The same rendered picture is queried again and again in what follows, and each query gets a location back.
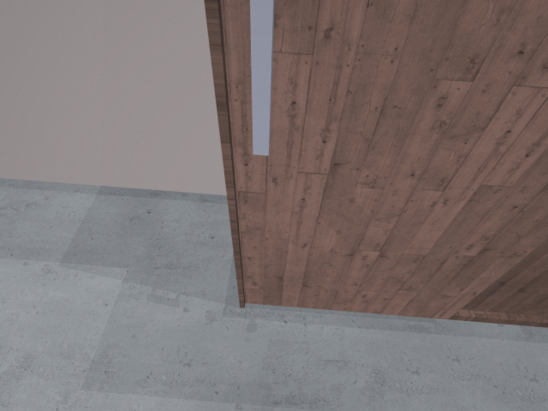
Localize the handle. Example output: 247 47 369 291
250 0 275 156

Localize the wardrobe door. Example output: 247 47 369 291
462 239 548 316
220 0 548 319

